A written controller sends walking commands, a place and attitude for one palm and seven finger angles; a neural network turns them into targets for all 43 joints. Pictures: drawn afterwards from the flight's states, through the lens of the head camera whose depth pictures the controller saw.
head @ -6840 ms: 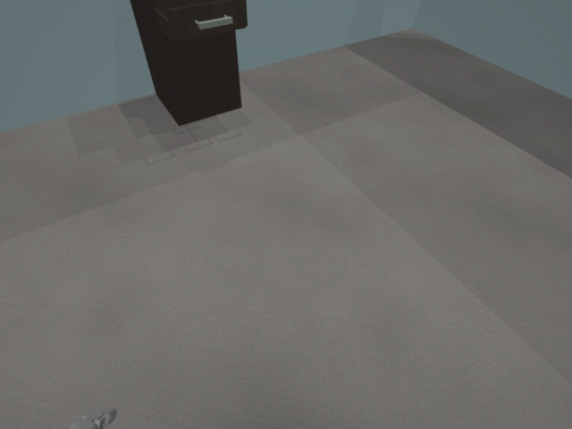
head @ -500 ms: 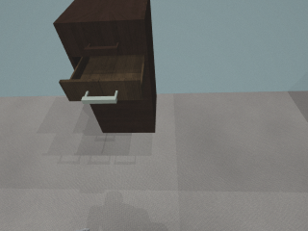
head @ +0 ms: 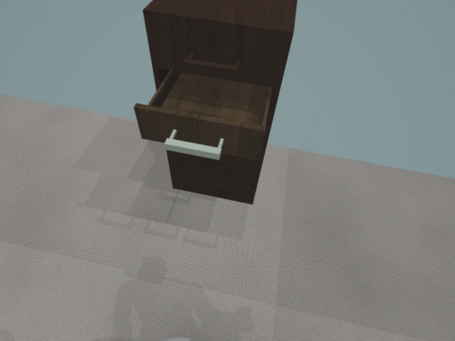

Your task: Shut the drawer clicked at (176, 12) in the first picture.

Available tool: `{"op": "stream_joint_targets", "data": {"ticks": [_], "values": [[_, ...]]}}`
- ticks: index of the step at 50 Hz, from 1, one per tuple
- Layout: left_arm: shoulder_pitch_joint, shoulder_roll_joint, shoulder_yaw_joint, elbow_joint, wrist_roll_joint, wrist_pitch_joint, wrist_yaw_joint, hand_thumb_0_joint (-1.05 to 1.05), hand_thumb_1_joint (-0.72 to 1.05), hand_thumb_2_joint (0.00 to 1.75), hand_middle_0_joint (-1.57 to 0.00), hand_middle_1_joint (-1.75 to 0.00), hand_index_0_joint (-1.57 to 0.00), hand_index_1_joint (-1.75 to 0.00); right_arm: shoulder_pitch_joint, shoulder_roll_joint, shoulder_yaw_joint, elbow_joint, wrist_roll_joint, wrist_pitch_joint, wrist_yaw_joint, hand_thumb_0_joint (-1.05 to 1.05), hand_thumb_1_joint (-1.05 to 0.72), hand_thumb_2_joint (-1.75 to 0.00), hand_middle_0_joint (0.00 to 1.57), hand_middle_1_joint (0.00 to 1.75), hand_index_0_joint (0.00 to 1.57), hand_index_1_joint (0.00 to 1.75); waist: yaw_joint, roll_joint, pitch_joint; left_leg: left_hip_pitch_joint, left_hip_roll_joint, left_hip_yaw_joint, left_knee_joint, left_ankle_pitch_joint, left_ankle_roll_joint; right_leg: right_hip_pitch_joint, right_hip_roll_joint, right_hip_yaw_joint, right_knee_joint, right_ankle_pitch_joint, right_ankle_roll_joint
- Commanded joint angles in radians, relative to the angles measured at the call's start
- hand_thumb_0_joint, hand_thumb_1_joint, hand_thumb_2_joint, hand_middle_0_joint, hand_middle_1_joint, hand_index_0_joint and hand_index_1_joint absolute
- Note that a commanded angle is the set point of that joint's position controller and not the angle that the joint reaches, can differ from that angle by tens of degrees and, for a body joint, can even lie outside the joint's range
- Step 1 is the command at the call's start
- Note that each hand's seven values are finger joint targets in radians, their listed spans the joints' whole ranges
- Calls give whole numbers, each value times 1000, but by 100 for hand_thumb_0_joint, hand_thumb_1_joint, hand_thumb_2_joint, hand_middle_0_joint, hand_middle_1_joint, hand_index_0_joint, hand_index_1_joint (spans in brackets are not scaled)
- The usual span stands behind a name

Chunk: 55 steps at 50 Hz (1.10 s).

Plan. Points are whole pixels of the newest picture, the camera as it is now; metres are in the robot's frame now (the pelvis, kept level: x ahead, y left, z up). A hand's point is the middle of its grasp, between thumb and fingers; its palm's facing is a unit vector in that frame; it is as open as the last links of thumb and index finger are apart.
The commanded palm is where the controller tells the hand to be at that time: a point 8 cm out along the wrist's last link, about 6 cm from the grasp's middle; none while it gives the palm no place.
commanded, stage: take the last steps up to it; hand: left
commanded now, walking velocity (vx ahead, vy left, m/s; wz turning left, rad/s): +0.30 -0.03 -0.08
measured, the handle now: (195, 143) +0.63 +0.18 -0.11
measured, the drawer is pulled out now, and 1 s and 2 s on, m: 0.21 0.21 0.21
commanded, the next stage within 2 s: come to a stop and stand still in 0.52 s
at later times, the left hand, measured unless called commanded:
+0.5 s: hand (164, 261) +0.29 +0.18 -0.15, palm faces -0.08 -0.98 -0.19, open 7.4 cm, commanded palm none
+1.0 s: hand (164, 260) +0.29 +0.18 -0.16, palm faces +0.02 -0.97 -0.24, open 7.3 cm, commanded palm none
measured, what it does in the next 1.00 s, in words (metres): walks ahead: right foot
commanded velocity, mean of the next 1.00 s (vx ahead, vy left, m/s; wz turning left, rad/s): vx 0.05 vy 0.00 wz -0.03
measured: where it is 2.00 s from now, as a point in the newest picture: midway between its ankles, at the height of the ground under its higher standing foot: outside the picture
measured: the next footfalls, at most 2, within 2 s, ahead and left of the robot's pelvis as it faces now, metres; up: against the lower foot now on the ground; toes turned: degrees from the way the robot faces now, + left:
right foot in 0.58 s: +0.31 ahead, -0.11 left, +0.00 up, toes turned -10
left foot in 1.04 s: +0.29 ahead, +0.12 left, +0.00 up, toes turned -2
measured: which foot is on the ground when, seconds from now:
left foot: down 0.00-0.58, up 0.60-1.00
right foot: up 0.00-0.56, down 0.58-1.00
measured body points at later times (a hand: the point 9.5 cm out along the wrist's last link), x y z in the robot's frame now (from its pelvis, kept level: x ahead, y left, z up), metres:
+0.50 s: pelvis +0.16 +0.01 +0.01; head +0.19 +0.01 +0.46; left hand +0.29 +0.23 -0.13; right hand +0.03 -0.17 -0.14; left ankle +0.04 +0.09 -0.73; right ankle +0.26 -0.11 -0.70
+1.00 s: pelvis +0.24 +0.00 +0.01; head +0.28 -0.01 +0.46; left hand +0.29 +0.23 -0.14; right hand +0.32 -0.25 -0.14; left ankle +0.26 +0.12 -0.71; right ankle +0.27 -0.10 -0.73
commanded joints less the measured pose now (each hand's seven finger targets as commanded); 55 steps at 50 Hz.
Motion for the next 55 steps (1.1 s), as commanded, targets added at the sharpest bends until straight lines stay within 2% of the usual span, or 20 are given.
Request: {"op": "stream_joint_targets", "data": {"ticks": [1,3,6,13,18,23,25,27,28,29,30,32,35,40,46,50,51,52,53,55], "values": [[-146,80,21,-126,1,-22,1,0,90,90,-20,-30,-20,-30,313,-192,-44,57,7,-9,-48,0,-90,-90,20,30,20,30,-169,196,-38,365,361,-435,-393,30,124,-524,2,70,533,-5,-53],[-135,71,27,-99,3,-17,-15,0,90,90,-20,-30,-20,-30,193,-111,-18,25,11,-23,-47,0,-90,-90,20,30,20,30,-102,83,42,206,299,-282,-417,123,103,-453,-30,77,520,127,-43],[-80,41,33,-86,10,2,-15,0,90,90,-20,-30,-20,-30,203,-59,-14,30,12,-43,-49,0,-90,-90,20,30,20,30,-62,129,36,183,233,-149,-439,278,77,-432,-14,65,494,230,-20],[-229,80,45,-160,6,22,-20,0,90,90,-20,-30,-20,-30,268,-67,-8,48,14,-50,-55,0,-90,-90,20,30,20,30,-60,113,94,254,245,-134,-449,413,98,-582,-14,84,423,315,-5],[-394,79,32,-223,3,15,-25,0,90,90,-20,-30,-20,-30,361,-74,-7,86,3,-47,-61,0,-90,-90,20,30,20,30,-106,94,113,364,254,-128,-407,580,117,-607,0,37,241,301,-18],[-461,65,19,-248,-3,2,-22,0,90,90,-20,-30,-20,-30,406,-90,-8,122,-6,-32,-63,0,-90,-90,20,30,20,30,-127,118,73,415,246,-74,-299,826,100,-457,66,-29,26,227,-67],[-363,74,22,-219,-2,-9,-18,0,90,90,-20,-30,-20,-30,386,-107,-10,124,-1,-28,-64,0,-90,-90,20,30,20,30,-82,140,7,408,235,-49,-187,961,83,-296,114,-54,-52,234,-90],[-159,123,35,-147,2,-28,-13,0,90,90,-20,-30,-20,-30,356,-110,-11,120,16,-27,-60,0,-90,-90,20,30,20,30,6,105,-105,284,179,-8,49,837,33,30,116,-50,-180,414,-107],[-46,207,55,-116,6,-40,-1,0,90,90,-20,-30,-20,-30,370,-74,-9,104,26,-26,-49,0,-90,-90,20,30,20,30,39,-51,-207,44,97,28,299,483,-11,283,-80,180,-162,676,-188],[14,270,70,-98,-8,-42,3,0,90,90,-20,-30,-20,-30,401,-35,-6,88,32,-26,-52,0,-90,-90,20,30,20,30,20,-148,-288,-114,-32,20,607,-304,-46,388,-327,479,-243,981,-329],[-35,260,62,-109,-18,-37,9,0,90,90,-20,-30,-20,-30,351,-44,-6,87,32,-17,-57,0,-90,-90,20,30,20,30,19,-41,-240,-134,4,-104,696,-328,-25,279,-326,441,-296,900,-368],[-201,184,42,-144,-17,-34,16,0,90,90,-20,-30,-20,-30,292,-4,-7,85,22,4,-48,0,-90,-90,20,30,20,30,-40,9,-62,-138,60,-128,683,-206,-34,-12,-256,336,-375,687,-295],[-327,106,11,-165,-6,-32,32,0,90,90,-20,-30,-20,-30,361,49,13,118,19,45,-57,0,-90,-90,20,30,20,30,-133,36,-31,31,73,-135,430,-154,-67,-231,-180,131,-379,902,-218],[-270,160,37,-167,1,-1,34,0,90,90,-20,-30,-20,-30,270,8,-9,71,21,78,-50,0,-90,-90,20,30,20,30,-82,-68,-78,-4,12,-95,278,-126,-88,-135,-165,139,-321,886,-228],[-287,197,59,-193,12,24,36,0,90,90,-20,-30,-20,-30,138,-42,-28,-2,20,82,-48,0,-90,-90,20,30,20,30,-66,-149,-79,-18,0,-120,201,-160,-90,-88,-186,185,-283,871,-243],[-300,199,58,-195,1,37,32,0,90,90,-20,-30,-20,-30,171,-50,-24,6,19,64,-47,0,-90,-90,20,30,20,30,-101,-107,-114,196,-6,-90,-148,111,-77,-141,-113,153,-194,639,-152],[-283,167,50,-200,-5,41,30,0,90,90,-20,-30,-20,-30,183,-89,-28,4,14,52,-48,0,-90,-90,20,30,20,30,-100,18,-135,272,80,-152,-222,255,-54,-188,-45,107,-113,467,-100],[-243,112,38,-209,-13,46,25,0,90,90,-20,-30,-20,-30,148,-160,-35,-22,5,44,-52,0,-90,-90,20,30,20,30,-77,267,-120,237,276,-364,-291,476,25,-264,60,32,-12,143,-38],[-246,116,32,-208,-11,50,29,0,90,90,-20,-30,-20,-30,100,-180,-34,-43,4,48,-54,0,-90,-90,20,30,20,30,-76,275,-88,121,359,-411,-330,550,117,-232,92,65,133,-92,-26],[-256,127,40,-191,-4,67,26,0,90,90,-20,-30,-20,-30,26,-150,-19,-50,1,41,-74,0,-90,-90,20,30,20,30,-56,235,-31,23,299,-343,-370,413,139,-223,88,147,267,-42,-21]]}}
